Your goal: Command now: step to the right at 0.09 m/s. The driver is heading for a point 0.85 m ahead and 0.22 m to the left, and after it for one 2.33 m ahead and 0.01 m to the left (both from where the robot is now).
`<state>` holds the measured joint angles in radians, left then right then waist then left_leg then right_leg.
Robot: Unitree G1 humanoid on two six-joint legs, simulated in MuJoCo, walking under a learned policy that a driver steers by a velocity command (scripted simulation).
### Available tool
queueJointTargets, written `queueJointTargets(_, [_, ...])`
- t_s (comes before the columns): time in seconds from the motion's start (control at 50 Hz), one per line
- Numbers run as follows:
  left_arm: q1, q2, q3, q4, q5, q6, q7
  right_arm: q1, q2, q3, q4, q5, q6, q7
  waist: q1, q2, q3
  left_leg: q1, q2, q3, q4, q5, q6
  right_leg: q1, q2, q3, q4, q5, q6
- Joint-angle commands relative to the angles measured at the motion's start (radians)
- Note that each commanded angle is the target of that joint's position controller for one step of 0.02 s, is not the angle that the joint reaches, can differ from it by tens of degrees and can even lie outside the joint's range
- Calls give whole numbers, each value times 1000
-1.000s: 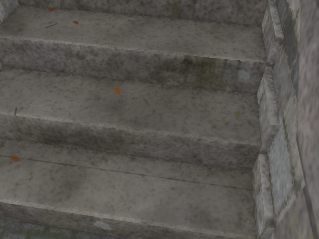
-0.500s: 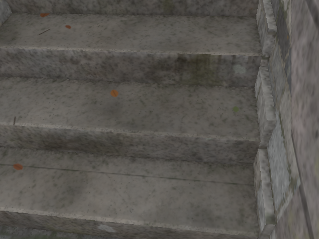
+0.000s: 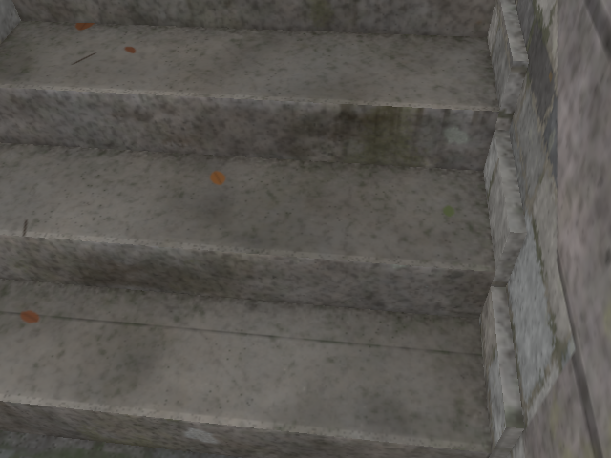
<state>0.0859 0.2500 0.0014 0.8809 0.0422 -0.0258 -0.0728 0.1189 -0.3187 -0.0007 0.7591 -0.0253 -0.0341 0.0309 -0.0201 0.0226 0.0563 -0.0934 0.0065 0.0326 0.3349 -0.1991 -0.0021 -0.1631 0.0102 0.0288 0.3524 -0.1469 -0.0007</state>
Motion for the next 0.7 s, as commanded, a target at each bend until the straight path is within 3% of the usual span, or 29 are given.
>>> queueJointTargets(0.02, [-56, 122, 19, -37, -1, -19, -2, -48, -138, -32, -72, 0, -7, -5, -3, -29, -84, 7, 114, -104, -64, 126, 22, 20, -97, 97, -50, 66, 22])
queueJointTargets(0.08, [-55, 132, 16, -14, -1, -20, -2, -50, -144, -31, -72, -1, -4, -5, -3, -30, -82, 8, 112, -102, -71, 119, 23, 20, -98, 97, -52, 64, 22])
queueJointTargets(0.1, [0, 121, 13, -55, -21, -6, -10, -61, -229, -55, -96, 34, -3, -36, 48, -45, -118, -12, 152, -193, -137, -176, 80, 24, -35, 18, 25, -203, -4])
queueJointTargets(0.12, [-16, 92, 6, -54, -13, 0, -13, -110, -248, -60, -109, 46, 1, -55, 61, -7, -39, -75, 194, -255, -199, -347, 110, -33, -29, 12, 56, -218, -2])
queueJointTargets(0.14, [-82, 62, -10, -32, 14, -17, -7, -180, -93, -12, -109, -5, 3, -34, 54, 35, 39, -126, 102, -103, -116, -38, 35, -13, -132, 135, -85, 73, 26])
queueJointTargets(0.16, [-75, 128, -2, -25, 18, -32, -10, -60, -108, -25, -86, -13, 0, -24, -14, -12, -28, -28, 110, -108, -98, 121, 22, 4, -119, 133, -52, 199, 31])
queueJointTargets(0.18, [-39, 182, 16, 7, 7, -42, -9, -8, -141, -30, -73, -15, 1, -19, -24, -38, -82, 31, 111, -93, -78, 182, 8, 24, -127, 127, -35, 269, 35])
queueJointTargets(0.2, [-31, 188, 17, 16, -3, -43, -8, -4, -151, -30, -71, -14, 3, -14, -23, -37, -108, 56, 110, -88, -62, 185, 1, 33, -124, 116, -39, 261, 30])
queueJointTargets(0.26, [-57, 156, 6, 25, -4, -32, -5, -39, -162, -31, -74, 3, 8, -3, -12, -32, -110, 40, 110, -95, -67, 154, 11, 41, -113, 107, -55, 155, 20])
queueJointTargets(0.48, [-56, 172, -2, 79, 1, -23, -3, -42, -172, -32, -58, -3, 10, -7, 1, -43, -77, 5, 109, -94, -98, 93, 7, 38, -111, 109, -74, 77, 15])
queueJointTargets(0.5, [-51, 157, -4, 83, -6, -19, -5, -45, -169, -32, -58, 7, 9, -3, 1, -42, -79, -6, 107, -87, -101, 91, -1, 53, -113, 123, -82, 91, 15])
queueJointTargets(0.7, [-47, 169, 2, 91, -1, -4, 3, -30, -175, -33, -50, 3, 7, 0, -1, -40, -71, -19, 110, -85, -112, 67, -7, 57, -113, 132, -96, 50, 11])
